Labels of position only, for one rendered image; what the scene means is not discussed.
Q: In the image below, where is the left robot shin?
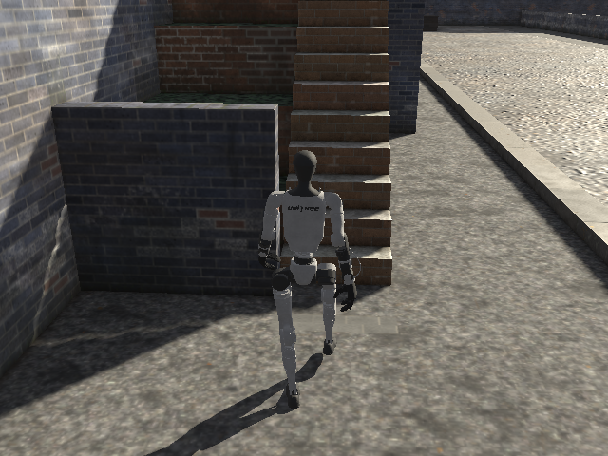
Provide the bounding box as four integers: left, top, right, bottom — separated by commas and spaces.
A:
279, 329, 297, 395

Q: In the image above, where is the right robot hand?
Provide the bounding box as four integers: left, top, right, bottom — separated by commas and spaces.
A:
333, 282, 357, 312

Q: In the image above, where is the robot right forearm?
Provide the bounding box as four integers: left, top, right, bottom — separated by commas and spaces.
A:
335, 232, 355, 285

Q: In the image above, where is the left robot upper arm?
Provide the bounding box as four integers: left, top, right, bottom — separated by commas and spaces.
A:
261, 191, 285, 241

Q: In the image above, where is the robot head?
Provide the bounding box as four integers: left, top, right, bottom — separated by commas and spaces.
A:
288, 150, 321, 197

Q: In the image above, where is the robot left forearm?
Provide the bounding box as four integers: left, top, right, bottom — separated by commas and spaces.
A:
258, 227, 272, 257

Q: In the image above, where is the right robot upper arm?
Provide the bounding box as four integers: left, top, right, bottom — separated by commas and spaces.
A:
324, 192, 345, 247

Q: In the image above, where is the left robot hand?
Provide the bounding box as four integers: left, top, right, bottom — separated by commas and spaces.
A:
258, 252, 281, 270

